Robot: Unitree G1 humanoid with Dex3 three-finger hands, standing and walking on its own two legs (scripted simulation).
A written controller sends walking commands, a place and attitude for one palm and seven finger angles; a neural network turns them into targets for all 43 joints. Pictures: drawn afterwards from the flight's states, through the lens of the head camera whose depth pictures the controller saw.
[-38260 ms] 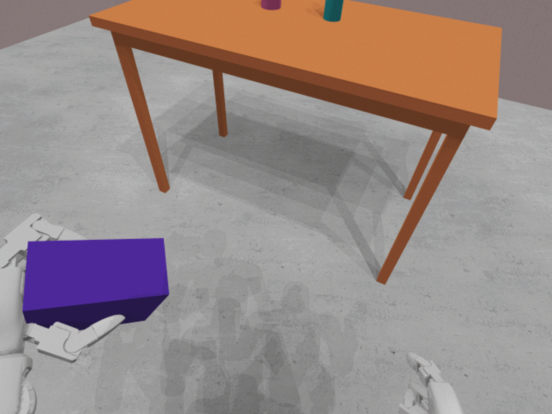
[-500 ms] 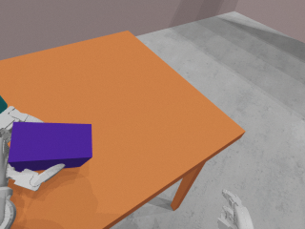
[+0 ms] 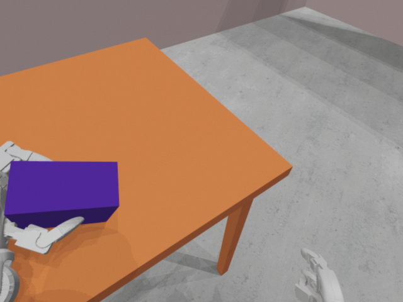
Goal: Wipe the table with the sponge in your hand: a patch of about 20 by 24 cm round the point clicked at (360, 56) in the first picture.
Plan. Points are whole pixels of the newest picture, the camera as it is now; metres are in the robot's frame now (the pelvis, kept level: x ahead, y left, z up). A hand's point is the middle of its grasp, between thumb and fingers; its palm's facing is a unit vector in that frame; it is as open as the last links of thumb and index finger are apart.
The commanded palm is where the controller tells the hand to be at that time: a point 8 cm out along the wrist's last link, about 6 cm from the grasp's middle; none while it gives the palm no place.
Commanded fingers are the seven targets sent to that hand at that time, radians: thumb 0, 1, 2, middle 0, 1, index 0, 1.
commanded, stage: shuffle to correct the standing spot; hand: left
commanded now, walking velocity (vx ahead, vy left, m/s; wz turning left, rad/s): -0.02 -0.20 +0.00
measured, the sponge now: (82, 196) +0.23 +0.20 +0.15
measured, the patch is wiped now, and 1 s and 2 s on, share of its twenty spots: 0.15 0.15 0.15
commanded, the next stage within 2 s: none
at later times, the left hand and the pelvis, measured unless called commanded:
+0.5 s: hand (57, 197) +0.22 +0.23 +0.17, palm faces +0.34 -0.87 -0.37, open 10.5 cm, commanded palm +0.16 +0.27 +0.18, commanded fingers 0.00 0.10 1.30 -1.20 -1.60 -1.20 -1.60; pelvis +0.00 -0.01 +0.00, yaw +0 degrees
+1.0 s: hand (49, 202) +0.21 +0.23 +0.17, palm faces +0.33 -0.87 -0.36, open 10.5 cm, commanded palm +0.15 +0.28 +0.18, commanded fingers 0.00 0.10 1.30 -1.20 -1.60 -1.20 -1.60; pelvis -0.01 +0.00 +0.00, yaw +0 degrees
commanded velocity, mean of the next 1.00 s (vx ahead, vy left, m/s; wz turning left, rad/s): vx -0.04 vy -0.20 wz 0.00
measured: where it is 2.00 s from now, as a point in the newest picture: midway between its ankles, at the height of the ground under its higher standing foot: outside the picture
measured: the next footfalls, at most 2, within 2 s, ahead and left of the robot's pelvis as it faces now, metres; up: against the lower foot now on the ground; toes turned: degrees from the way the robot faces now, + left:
none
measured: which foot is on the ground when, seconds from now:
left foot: down 0.00-1.00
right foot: down 0.00-1.00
